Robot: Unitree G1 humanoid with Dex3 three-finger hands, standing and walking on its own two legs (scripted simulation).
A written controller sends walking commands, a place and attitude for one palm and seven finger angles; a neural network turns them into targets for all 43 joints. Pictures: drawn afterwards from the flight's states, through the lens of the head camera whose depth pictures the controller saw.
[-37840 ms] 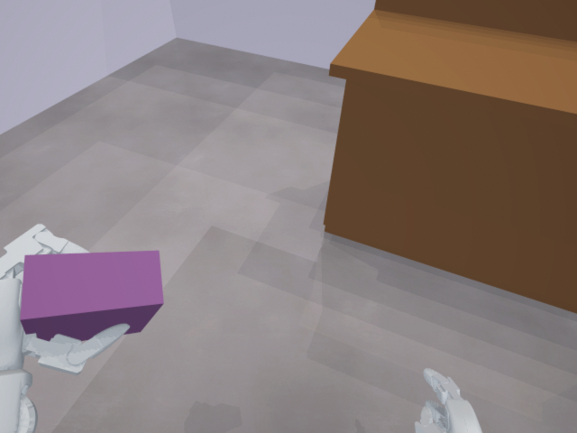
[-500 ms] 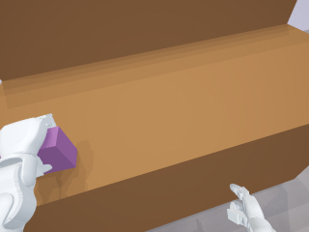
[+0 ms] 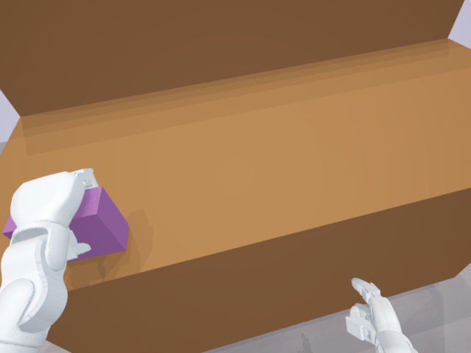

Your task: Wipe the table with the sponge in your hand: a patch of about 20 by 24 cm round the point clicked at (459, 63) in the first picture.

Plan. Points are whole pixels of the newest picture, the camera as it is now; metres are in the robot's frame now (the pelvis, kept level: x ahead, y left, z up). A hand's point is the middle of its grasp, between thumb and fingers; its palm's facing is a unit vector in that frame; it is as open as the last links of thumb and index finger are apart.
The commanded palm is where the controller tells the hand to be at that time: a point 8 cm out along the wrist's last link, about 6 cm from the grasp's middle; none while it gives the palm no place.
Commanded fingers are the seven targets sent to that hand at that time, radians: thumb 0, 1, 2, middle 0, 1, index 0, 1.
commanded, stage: lift the sponge slowly off the table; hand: left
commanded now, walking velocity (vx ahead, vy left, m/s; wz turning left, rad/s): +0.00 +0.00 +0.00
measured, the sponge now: (78, 233) +0.24 +0.32 +0.09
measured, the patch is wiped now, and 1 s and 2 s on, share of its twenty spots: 1.00 1.00 1.00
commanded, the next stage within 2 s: bring the sponge back beside the body in 1.60 s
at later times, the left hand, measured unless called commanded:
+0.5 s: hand (55, 212) +0.23 +0.31 +0.16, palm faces +0.09 -0.04 -1.00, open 9.7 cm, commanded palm +0.20 +0.31 +0.22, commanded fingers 0.00 0.10 1.30 -1.20 -1.60 -1.20 -1.60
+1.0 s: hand (56, 190) +0.25 +0.30 +0.19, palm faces +0.11 -0.01 -0.99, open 9.7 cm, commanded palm +0.22 +0.31 +0.26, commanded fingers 0.00 0.10 1.30 -1.20 -1.60 -1.20 -1.60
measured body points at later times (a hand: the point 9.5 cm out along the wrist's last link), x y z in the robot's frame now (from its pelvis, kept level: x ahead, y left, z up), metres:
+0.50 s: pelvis -0.01 -0.01 +0.00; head -0.02 -0.05 +0.45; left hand +0.22 +0.31 +0.22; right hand +0.23 -0.22 -0.08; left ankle -0.04 +0.14 -0.74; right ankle -0.01 -0.14 -0.74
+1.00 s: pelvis -0.03 -0.01 +0.00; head -0.04 -0.05 +0.45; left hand +0.24 +0.30 +0.24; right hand +0.22 -0.20 -0.08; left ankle -0.04 +0.14 -0.74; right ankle -0.01 -0.14 -0.74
